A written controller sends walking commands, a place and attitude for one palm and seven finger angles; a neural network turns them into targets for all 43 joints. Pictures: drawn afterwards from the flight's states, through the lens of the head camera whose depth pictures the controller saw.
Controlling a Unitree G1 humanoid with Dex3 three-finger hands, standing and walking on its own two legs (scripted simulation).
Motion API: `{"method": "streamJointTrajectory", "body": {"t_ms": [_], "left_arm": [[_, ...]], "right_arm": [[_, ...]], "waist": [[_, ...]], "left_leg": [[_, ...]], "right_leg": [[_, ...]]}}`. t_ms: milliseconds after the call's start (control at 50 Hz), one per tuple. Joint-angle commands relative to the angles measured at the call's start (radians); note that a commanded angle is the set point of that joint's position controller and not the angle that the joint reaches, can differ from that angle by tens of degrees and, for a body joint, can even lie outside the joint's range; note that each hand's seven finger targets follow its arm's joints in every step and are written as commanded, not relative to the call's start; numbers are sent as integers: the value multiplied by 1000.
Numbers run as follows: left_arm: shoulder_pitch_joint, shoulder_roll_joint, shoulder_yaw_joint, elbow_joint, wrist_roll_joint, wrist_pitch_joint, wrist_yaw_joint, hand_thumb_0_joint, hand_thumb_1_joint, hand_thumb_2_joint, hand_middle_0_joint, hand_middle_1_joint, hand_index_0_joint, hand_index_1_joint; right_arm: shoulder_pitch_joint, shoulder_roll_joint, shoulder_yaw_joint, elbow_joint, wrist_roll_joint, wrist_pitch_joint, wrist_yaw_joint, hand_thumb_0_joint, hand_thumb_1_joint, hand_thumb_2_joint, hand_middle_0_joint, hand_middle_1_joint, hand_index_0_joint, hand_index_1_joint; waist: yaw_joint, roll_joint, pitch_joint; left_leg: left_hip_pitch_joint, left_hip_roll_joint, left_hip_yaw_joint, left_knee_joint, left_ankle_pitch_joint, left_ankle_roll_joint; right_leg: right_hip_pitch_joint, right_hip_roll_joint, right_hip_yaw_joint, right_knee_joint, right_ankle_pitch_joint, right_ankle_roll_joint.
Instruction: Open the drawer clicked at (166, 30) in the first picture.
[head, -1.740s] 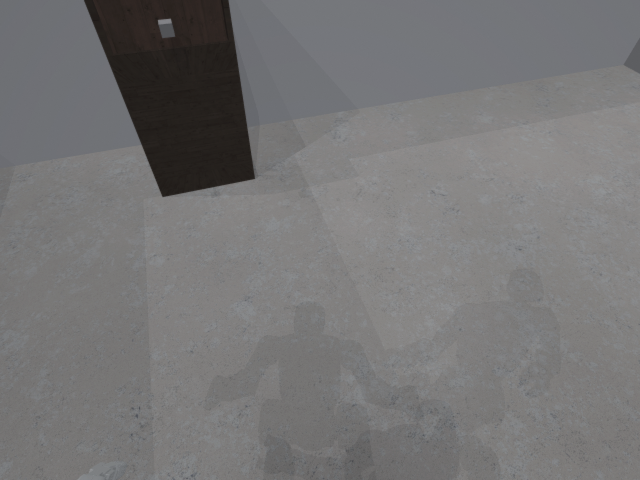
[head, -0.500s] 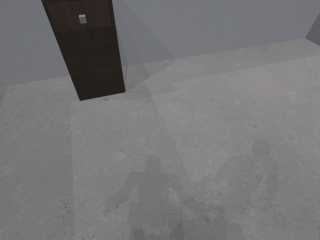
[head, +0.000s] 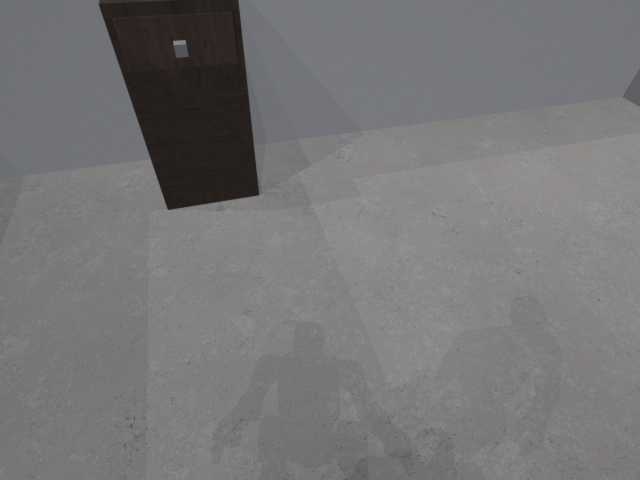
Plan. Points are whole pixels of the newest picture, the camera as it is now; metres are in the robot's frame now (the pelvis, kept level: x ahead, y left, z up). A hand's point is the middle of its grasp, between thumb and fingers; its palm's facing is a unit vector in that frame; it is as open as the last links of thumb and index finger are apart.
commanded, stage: walk to a spot facing it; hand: left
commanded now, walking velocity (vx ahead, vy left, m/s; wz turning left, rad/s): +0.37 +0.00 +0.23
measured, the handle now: (180, 46) +1.42 +0.57 -0.03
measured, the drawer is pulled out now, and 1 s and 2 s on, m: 0.00 0.00 0.00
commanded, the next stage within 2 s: turn to face it in 1.38 s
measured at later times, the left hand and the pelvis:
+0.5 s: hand (207, 409) +0.27 +0.20 -0.17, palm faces +0.02 -0.98 -0.18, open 7.3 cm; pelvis +0.18 +0.02 -0.01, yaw +3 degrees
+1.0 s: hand (207, 385) +0.31 +0.22 -0.20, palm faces +0.26 -0.96 -0.14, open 7.3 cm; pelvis +0.40 +0.06 -0.01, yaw +10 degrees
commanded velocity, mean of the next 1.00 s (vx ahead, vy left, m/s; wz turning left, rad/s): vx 0.38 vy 0.00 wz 0.12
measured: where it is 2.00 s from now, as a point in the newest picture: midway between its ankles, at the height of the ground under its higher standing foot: (301, 337)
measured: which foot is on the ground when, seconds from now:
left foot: down 0.00-0.56, up 0.58-0.96, down 0.98-1.00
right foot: down 0.00-0.12, up 0.14-0.52, down 0.54-1.00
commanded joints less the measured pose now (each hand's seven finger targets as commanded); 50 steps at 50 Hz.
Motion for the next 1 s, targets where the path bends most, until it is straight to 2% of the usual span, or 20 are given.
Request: {"method": "streamJointTrajectory", "body": {"t_ms": [0,60,80,100,120,160,220,400,440,480,500,520,540,600,660,860,920,940,960,980], "left_arm": [[132,177,55,-24,-3,-37,18,0,900,900,-200,-300,-200,-300],[75,128,56,-38,-3,-42,19,0,900,900,-200,-300,-200,-300],[59,73,48,-53,-9,-38,12,0,900,900,-200,-300,-200,-300],[-1,11,36,-89,-8,-40,10,0,900,900,-200,-300,-200,-300],[-76,29,37,-124,1,-47,18,0,900,900,-200,-300,-200,-300],[-81,14,44,-104,0,-60,4,0,900,900,-200,-300,-200,-300],[-27,-30,45,-76,0,-50,-7,0,900,900,-200,-300,-200,-300],[-208,-80,45,-142,-9,-50,-18,0,900,900,-200,-300,-200,-300],[-157,-63,52,-134,-8,-54,-12,0,900,900,-200,-300,-200,-300],[49,-22,68,-76,-2,-64,-6,0,900,900,-200,-300,-200,-300],[213,37,87,-34,7,-78,1,0,900,900,-200,-300,-200,-300],[337,151,118,-3,14,-84,18,0,900,900,-200,-300,-200,-300],[343,183,117,3,-11,-77,23,0,900,900,-200,-300,-200,-300],[59,33,75,-53,-3,-83,28,0,900,900,-200,-300,-200,-300],[14,-16,59,-58,5,-90,32,0,900,900,-200,-300,-200,-300],[141,44,69,-22,5,-90,19,0,900,900,-200,-300,-200,-300],[139,52,73,-16,-2,-82,18,0,900,900,-200,-300,-200,-300],[145,24,67,-21,-4,-80,15,0,900,900,-200,-300,-200,-300],[151,-30,59,-53,-14,-81,6,0,900,900,-200,-300,-200,-300],[74,-7,54,-89,-7,-84,9,0,900,900,-200,-300,-200,-300]], "right_arm": [[-16,-70,-28,-92,-1,-32,-1,0,-900,-900,200,300,200,300],[125,-32,-34,-58,6,-50,2,0,-900,-900,200,300,200,300],[243,-77,-46,-19,-1,-56,-5,0,-900,-900,200,300,200,300],[380,-154,-70,24,-12,-62,-12,0,-900,-900,200,300,200,300],[427,-125,-61,39,-8,-63,-27,0,-900,-900,200,300,200,300],[362,-61,-48,13,0,-77,-36,0,-900,-900,200,300,200,300],[328,-19,-41,16,5,-101,-45,0,-900,-900,200,300,200,300],[376,17,-48,67,1,-103,-51,0,-900,-900,200,300,200,300],[360,1,-55,71,1,-98,-49,0,-900,-900,200,300,200,300],[316,-20,-61,61,6,-96,-48,0,-900,-900,200,300,200,300],[309,-12,-63,48,12,-95,-40,0,-900,-900,200,300,200,300],[363,54,-54,19,26,-102,-29,0,-900,-900,200,300,200,300],[296,65,-54,-16,29,-93,-30,0,-900,-900,200,300,200,300],[187,86,-63,-35,0,-62,-10,0,-900,-900,200,300,200,300],[240,112,-64,-24,-8,-26,-2,0,-900,-900,200,300,200,300],[-59,75,-63,-161,-3,-49,33,0,-900,-900,200,300,200,300],[36,34,-72,-133,-8,-60,25,0,-900,-900,200,300,200,300],[161,-23,-86,-98,-12,-66,15,0,-900,-900,200,300,200,300],[308,-146,-117,-67,-25,-74,3,0,-900,-900,200,300,200,300],[368,-166,-116,-37,-12,-71,-12,0,-900,-900,200,300,200,300]], "waist": [[28,-157,131],[-54,-49,124],[-94,124,120],[-135,356,141],[-137,282,206],[-94,56,194],[-44,93,131],[-65,136,168],[-29,130,138],[70,91,43],[139,16,-49],[153,-213,-187],[132,-163,-162],[19,-81,94],[-54,-81,98],[18,-86,136],[-43,-27,96],[-96,92,19],[-143,330,-69],[-164,356,-87]], "left_leg": [[-269,36,45,155,-80,11],[5,48,69,-56,-6,22],[148,126,-105,-175,-39,64],[227,331,-420,-340,-56,148],[222,376,-518,-371,69,188],[236,365,-409,-325,278,227],[227,276,-210,-323,439,191],[189,213,-39,-338,597,145],[189,230,-30,-253,772,139],[150,205,6,-14,865,103],[-5,163,26,236,715,69],[-280,9,81,606,158,31],[-373,-15,4,856,-184,43],[-387,128,-33,848,19,39],[-287,150,8,692,54,2],[-259,120,130,160,131,-6],[-6,61,189,18,136,10],[206,101,106,-49,98,41],[388,355,-272,-179,78,142],[423,444,-439,-289,137,188]], "right_leg": [[49,-299,329,-262,-270,-166],[-130,-228,135,-92,-123,-120],[-269,-100,7,129,-107,-61],[-463,13,-130,444,-238,-9],[-575,-20,-25,603,-275,-18],[-605,-98,17,685,-149,-17],[-537,-117,-12,657,-45,11],[-383,-65,-122,224,116,-3],[-268,-33,-131,195,91,-33],[-15,-2,-135,117,127,-57],[249,-70,-51,82,138,-89],[476,-374,377,-18,108,-196],[393,-514,597,-173,74,-257],[-76,-404,332,-272,-209,-181],[-247,-325,101,-302,-118,-133],[-31,-302,1,-263,40,-138],[-68,-256,-78,-89,169,-102],[-156,-195,-132,148,237,-68],[-371,-60,-210,506,-26,-6],[-503,-25,-93,723,-276,-5]]}}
